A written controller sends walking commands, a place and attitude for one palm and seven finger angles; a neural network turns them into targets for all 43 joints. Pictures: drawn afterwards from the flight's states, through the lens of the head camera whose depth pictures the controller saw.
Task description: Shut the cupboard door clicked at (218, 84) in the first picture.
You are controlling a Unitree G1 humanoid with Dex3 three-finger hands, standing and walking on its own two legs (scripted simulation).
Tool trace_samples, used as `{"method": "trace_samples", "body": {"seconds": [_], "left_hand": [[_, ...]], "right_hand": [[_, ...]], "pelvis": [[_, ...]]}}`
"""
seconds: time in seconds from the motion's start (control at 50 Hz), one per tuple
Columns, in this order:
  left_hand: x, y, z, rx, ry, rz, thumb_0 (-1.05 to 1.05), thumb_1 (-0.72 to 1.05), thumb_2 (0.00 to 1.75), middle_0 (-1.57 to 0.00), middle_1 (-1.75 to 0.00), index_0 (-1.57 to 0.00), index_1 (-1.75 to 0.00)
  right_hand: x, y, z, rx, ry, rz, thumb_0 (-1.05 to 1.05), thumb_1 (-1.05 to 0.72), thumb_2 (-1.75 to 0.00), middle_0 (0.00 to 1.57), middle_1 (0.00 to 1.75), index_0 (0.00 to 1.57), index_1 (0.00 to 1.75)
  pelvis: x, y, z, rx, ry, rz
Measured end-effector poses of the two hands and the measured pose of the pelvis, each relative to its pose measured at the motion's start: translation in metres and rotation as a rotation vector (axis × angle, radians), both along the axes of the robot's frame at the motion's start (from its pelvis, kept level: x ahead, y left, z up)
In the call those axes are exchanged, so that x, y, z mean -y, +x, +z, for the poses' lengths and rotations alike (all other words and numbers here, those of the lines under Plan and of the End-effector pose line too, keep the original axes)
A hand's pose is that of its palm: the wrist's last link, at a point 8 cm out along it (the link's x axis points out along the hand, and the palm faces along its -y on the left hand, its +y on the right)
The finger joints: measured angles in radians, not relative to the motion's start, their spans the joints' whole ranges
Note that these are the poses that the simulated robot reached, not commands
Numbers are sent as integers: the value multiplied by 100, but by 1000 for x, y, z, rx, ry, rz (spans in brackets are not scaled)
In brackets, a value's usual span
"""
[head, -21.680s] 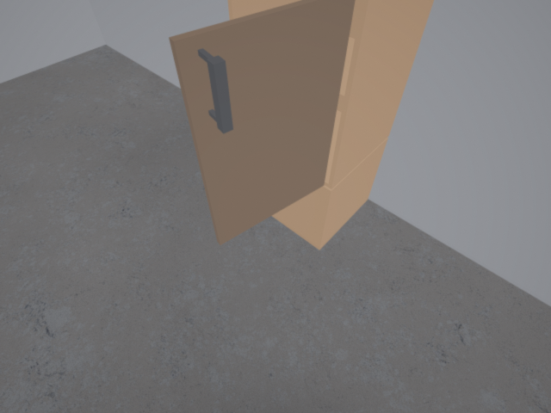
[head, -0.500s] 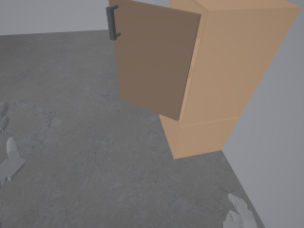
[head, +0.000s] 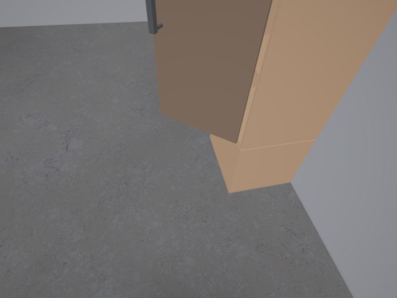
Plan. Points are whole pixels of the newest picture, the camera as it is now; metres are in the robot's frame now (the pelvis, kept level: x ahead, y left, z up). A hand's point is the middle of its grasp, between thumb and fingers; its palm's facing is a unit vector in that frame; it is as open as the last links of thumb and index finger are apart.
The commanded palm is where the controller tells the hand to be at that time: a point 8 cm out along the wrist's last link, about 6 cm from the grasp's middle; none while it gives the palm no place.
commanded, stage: let the arm hang, fingers relaxed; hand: left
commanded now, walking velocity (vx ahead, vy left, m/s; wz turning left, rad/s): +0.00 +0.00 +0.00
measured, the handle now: (155, 9) +0.94 +0.19 +0.16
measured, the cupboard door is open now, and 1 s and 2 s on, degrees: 50 50 50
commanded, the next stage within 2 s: look to check the result in 0.78 s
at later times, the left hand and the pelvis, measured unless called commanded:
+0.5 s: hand out of the picture -0.03 +0.19 -0.17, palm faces +0.01 -0.98 -0.21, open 7.4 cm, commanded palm none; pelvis +0.00 +0.01 +0.01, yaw -1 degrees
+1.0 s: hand out of the picture +0.04 +0.21 -0.16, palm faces -0.02 -0.97 -0.24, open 7.4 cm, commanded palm none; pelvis +0.01 +0.00 +0.01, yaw -1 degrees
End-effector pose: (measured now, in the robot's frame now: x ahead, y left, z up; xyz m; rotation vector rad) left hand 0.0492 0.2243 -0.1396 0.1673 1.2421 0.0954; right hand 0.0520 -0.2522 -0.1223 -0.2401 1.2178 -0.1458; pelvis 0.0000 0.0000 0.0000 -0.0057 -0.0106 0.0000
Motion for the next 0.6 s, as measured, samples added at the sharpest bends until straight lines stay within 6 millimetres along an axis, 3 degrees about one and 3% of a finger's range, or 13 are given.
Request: {"method": "trace_samples", "body": {"seconds": [0.08, 0.14, 0.26, 0.38, 0.6], "left_hand": [[-7, -53, -7, -141, -4, 53, 0, 99, 89, -21, -30, -20, -30], [-12, -84, -4, -227, 6, 76, 0, 97, 89, -21, -30, -20, -30], [-21, -115, 6, -310, 35, 95, 0, 93, 90, -21, -30, -20, -30], [-23, -107, 7, -280, 46, 91, 0, 91, 90, -20, -30, -20, -30], [-12, -55, 4, -140, 22, 53, 0, 91, 90, -20, -30, -20, -30]], "right_hand": [[-9, -48, -3, -159, 6, -36, 1, -90, -90, 20, 30, 20, 30], [-18, -73, -5, -227, 22, -67, 1, -90, -90, 20, 30, 20, 30], [-34, -94, -13, -264, 62, -107, 1, -90, -90, 20, 30, 20, 30], [-44, -89, -19, -231, 90, -117, 1, -90, -90, 20, 30, 20, 30], [-39, -59, -17, -136, 85, -112, 1, -90, -90, 20, 30, 20, 30]], "pelvis": [[1, -1, 4, 3, -11, 7], [-2, -2, 5, 5, -14, 7], [-8, -3, 7, 9, -10, -2], [-12, -4, 7, 11, -5, -9], [-11, -2, 7, 11, 2, -17]]}}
